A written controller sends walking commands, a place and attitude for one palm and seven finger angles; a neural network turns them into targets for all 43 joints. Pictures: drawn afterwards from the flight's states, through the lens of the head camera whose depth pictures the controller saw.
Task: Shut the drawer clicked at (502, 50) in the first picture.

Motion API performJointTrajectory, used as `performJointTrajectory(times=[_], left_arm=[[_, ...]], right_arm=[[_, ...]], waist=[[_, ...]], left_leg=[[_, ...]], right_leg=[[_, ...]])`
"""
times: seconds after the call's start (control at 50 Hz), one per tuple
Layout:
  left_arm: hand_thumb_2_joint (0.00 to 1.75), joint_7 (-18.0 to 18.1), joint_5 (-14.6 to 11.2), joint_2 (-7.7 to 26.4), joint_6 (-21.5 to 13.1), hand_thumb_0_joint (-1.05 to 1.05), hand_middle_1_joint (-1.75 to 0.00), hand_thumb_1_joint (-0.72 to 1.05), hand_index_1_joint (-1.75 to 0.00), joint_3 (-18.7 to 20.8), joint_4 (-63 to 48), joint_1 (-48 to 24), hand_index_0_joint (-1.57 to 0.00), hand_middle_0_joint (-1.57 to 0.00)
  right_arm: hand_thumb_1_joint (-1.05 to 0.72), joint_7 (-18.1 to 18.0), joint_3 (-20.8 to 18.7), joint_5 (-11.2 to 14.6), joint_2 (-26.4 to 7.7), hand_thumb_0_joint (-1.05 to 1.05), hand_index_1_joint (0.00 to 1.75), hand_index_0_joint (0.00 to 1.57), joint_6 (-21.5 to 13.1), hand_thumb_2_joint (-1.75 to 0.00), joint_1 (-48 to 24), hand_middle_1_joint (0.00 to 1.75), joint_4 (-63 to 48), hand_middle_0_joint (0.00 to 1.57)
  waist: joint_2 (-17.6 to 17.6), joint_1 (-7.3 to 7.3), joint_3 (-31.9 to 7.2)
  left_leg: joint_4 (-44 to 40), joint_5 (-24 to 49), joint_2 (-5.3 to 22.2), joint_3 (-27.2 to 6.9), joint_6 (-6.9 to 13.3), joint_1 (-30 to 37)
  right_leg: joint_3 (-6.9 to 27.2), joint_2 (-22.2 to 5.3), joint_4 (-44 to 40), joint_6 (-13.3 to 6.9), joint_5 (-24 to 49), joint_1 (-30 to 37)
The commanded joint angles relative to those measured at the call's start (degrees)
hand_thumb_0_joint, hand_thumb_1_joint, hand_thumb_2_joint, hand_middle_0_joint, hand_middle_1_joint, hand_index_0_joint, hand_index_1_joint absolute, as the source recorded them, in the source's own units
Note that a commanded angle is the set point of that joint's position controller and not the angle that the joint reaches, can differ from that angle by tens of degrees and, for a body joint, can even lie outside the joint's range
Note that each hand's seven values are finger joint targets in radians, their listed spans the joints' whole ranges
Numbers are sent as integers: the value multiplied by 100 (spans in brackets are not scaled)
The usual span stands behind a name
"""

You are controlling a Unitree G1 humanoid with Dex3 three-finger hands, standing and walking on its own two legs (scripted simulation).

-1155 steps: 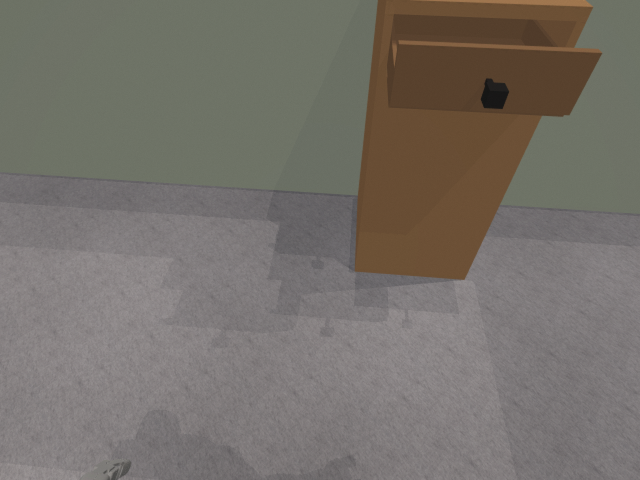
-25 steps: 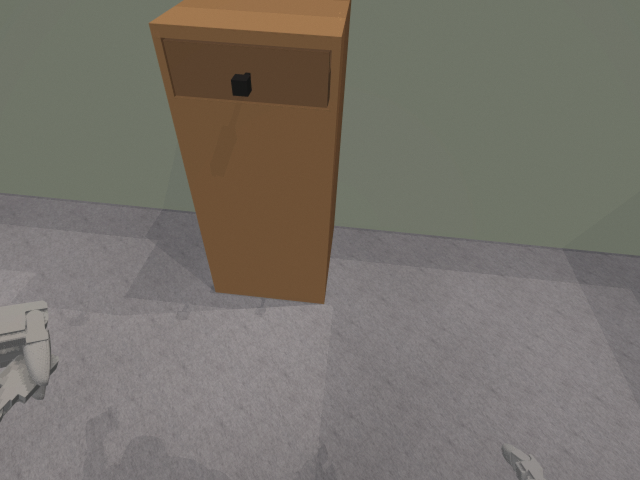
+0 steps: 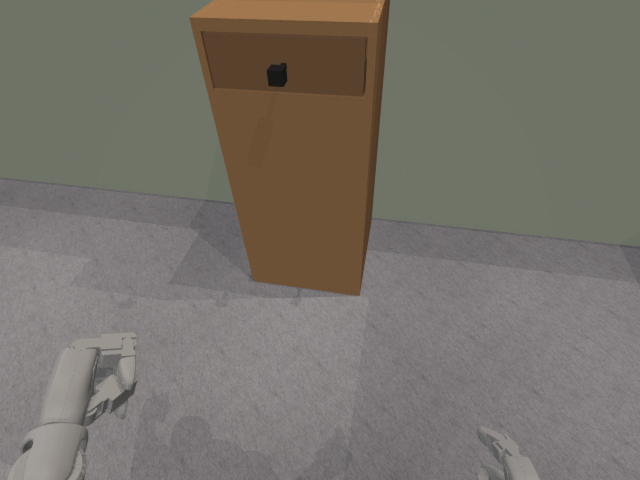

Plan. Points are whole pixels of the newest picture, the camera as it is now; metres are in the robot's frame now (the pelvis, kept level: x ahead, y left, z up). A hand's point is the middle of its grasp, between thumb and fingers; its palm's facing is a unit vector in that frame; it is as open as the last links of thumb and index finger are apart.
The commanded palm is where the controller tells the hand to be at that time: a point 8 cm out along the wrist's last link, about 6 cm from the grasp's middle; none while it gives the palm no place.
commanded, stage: let the arm hang, fingers relaxed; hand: left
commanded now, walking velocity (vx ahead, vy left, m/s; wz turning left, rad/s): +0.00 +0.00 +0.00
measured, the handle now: (279, 72) +0.94 +0.16 +0.12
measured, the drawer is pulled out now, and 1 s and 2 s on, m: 0.00 0.00 0.00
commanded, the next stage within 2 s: look to check the result in 1.00 s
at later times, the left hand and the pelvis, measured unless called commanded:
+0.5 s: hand out of the picture -0.06 +0.21 -0.15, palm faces +0.01 -0.97 -0.25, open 5.5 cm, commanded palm none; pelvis -0.01 +0.01 +0.02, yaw +0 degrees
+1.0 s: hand out of the picture +0.02 +0.18 -0.16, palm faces +0.00 -0.98 -0.21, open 7.4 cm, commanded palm none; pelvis -0.01 +0.00 +0.02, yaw -1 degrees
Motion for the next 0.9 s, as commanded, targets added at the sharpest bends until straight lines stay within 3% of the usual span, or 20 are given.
performJointTrajectory(times=[0.0,0.04,0.08,0.1,0.14,0.16,0.22,0.28,0.48,0.56,0.6,0.72,0.88], left_arm=[[90,-212,19,152,510,0,-134,90,-134,-509,2096,-144,-116,-116],[90,-179,-18,216,537,0,-125,90,-125,-582,2867,-381,-108,-108],[90,-153,-59,173,566,0,-117,90,-117,-667,3581,-521,-100,-100],[90,-146,-80,118,575,0,-112,90,-112,-706,3951,-501,-96,-96],[90,-146,-107,83,556,0,-104,90,-104,-752,4583,-383,-88,-88],[90,-127,-119,-40,540,0,-99,90,-99,-709,4789,-274,-84,-84],[90,-148,-127,3,545,0,-86,90,-86,-755,5292,-281,-72,-72],[90,-150,-133,39,519,0,-73,90,-73,-792,5683,-248,-60,-60],[90,-94,-135,-51,518,0,-30,90,-30,-855,6367,-7,-20,-20],[90,-80,-125,-121,521,0,-30,90,-30,-836,6426,-10,-20,-20],[90,-72,-119,-146,508,0,-30,90,-30,-829,6431,28,-20,-20],[90,-58,-118,-225,478,0,-30,90,-30,-821,6406,-125,-20,-20],[90,-63,-114,-174,456,0,-30,90,-30,-765,6303,-285,-20,-20]], right_arm=[[-90,62,-249,-78,-618,0,30,20,271,-90,219,30,-189,20],[-90,57,-223,-113,-620,0,30,20,373,-90,137,30,-6,20],[-90,47,-163,-106,-665,0,30,20,403,-90,47,30,262,20],[-90,29,-125,-98,-618,0,30,20,404,-90,47,30,409,20],[-90,-7,-85,-61,-541,0,30,20,424,-90,115,30,685,20],[-90,-26,-111,-83,-472,0,30,20,443,-90,183,30,801,20],[-90,-51,-119,-47,-421,0,30,20,491,-90,402,30,1088,20],[-90,-66,-160,-15,-468,0,30,20,509,-90,619,30,1351,20],[-90,-100,-191,18,-369,0,30,20,542,-90,945,30,1905,20],[-90,-104,-202,-5,-297,0,30,20,535,-90,982,30,1970,20],[-90,-102,-209,-4,-256,0,30,20,519,-90,963,30,1982,20],[-90,-102,-208,-14,-135,0,30,20,520,-90,902,30,1998,20],[-90,-108,-235,-22,-191,0,30,20,496,-90,825,30,1966,20]], waist=[[-1558,-175,-12],[-1051,-165,83],[-11,-85,196],[320,-46,240],[336,-20,191],[626,0,125],[504,-32,264],[-16,-59,366],[-249,-98,788],[-200,-109,857],[-230,-92,753],[-343,-113,963],[-216,-105,861]], left_leg=[[-61,1028,202,-301,133,286],[-362,1323,255,-366,137,495],[-889,1458,450,-628,181,421],[-1107,1330,513,-699,213,342],[-1273,920,495,-686,193,366],[-1334,728,494,-638,182,445],[-1540,147,481,-680,175,481],[-1582,133,503,-666,188,642],[-1765,-161,500,-589,210,806],[-1861,-312,495,-624,207,735],[-1833,-211,492,-591,207,776],[-1697,91,428,-465,167,783],[-1635,296,446,-445,142,836]], right_leg=[[746,-791,-821,-316,1752,21],[681,-684,-834,-265,1632,54],[547,-414,-801,-141,1039,247],[505,-342,-869,-111,784,412],[525,-344,-1108,-137,649,644],[515,-365,-1204,-175,615,681],[482,-365,-1444,-218,387,668],[457,-383,-1588,-239,356,575],[433,-415,-1743,-242,-21,190],[434,-389,-1684,-229,-54,167],[433,-408,-1669,-224,25,221],[515,-444,-1781,-227,34,96],[551,-441,-1783,-244,177,184]])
